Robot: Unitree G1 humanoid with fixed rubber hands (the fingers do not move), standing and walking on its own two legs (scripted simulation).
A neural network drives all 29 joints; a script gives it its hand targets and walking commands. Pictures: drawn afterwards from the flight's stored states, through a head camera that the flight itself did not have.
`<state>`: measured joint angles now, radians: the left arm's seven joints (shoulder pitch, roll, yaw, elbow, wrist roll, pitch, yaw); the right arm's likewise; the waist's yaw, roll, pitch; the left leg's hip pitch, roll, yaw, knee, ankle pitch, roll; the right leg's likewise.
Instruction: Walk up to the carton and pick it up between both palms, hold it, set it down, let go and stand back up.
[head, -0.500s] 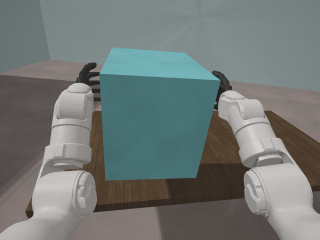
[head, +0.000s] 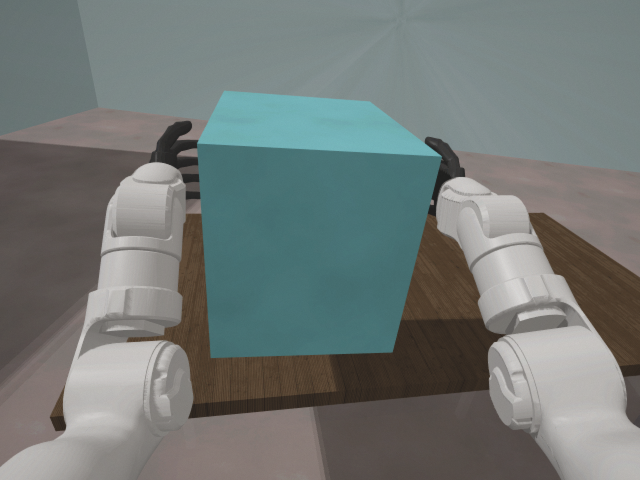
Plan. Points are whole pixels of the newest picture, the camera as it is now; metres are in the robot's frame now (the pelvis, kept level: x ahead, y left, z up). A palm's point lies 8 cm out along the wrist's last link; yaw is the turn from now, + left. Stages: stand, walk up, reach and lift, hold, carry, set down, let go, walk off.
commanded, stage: hold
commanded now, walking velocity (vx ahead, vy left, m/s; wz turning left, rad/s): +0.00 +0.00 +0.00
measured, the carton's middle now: (301, 211) +0.47 +0.03 +0.22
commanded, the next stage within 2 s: none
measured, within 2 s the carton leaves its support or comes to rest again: neither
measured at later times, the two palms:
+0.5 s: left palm (170, 192) +0.37 +0.19 +0.28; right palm (444, 205) +0.37 -0.15 +0.28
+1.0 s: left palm (164, 193) +0.36 +0.19 +0.28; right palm (444, 205) +0.36 -0.15 +0.28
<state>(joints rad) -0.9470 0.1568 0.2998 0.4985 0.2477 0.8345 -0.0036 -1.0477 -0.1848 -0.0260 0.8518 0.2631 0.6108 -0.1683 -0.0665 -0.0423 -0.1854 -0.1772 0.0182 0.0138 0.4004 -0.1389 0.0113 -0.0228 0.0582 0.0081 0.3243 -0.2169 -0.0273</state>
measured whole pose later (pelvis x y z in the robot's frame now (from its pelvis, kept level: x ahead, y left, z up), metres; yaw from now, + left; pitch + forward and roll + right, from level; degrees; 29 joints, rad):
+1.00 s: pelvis -0.01 +0.00 +0.00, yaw +0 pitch -6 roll -2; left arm -0.95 0.16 0.31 0.51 0.26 0.85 -0.05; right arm -1.06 -0.19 -0.02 0.88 0.26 0.63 -0.17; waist -0.07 -0.04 -0.15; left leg -0.18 0.02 0.01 0.40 -0.13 0.01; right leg -0.02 0.06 0.01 0.32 -0.21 -0.03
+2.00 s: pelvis -0.01 +0.00 +0.00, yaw +0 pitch -5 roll -1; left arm -0.95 0.14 0.31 0.51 0.26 0.82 0.02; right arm -1.06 -0.19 -0.02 0.89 0.26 0.58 -0.18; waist -0.07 -0.04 -0.14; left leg -0.18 0.02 0.01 0.40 -0.13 0.01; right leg -0.02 0.06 0.01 0.32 -0.21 -0.02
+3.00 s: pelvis +0.00 +0.00 +0.00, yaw +0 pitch -5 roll -1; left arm -0.95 0.13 0.31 0.48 0.26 0.82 0.03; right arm -1.06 -0.19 -0.02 0.86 0.26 0.57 -0.19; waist -0.07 -0.04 -0.17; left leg -0.18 0.02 0.01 0.40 -0.14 0.01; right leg -0.02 0.06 0.01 0.32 -0.21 -0.03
